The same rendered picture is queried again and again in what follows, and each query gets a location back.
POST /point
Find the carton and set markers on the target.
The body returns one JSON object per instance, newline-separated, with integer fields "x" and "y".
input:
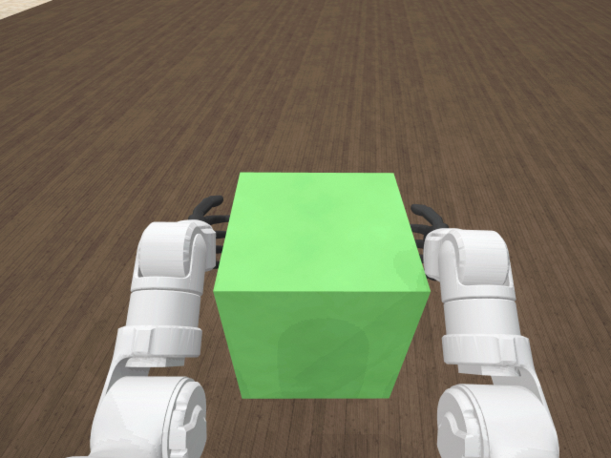
{"x": 320, "y": 285}

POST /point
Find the right robot upper arm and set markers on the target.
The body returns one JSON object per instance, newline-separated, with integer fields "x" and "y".
{"x": 493, "y": 421}

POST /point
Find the robot right forearm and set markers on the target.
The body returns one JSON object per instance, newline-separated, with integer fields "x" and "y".
{"x": 477, "y": 289}

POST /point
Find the robot left hand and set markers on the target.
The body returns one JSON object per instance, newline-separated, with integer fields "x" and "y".
{"x": 199, "y": 212}

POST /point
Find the robot right hand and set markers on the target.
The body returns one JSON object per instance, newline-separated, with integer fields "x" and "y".
{"x": 433, "y": 218}

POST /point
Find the left robot upper arm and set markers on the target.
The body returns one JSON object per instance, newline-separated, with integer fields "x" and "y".
{"x": 150, "y": 417}

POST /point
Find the robot left forearm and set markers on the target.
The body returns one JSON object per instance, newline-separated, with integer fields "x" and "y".
{"x": 163, "y": 316}

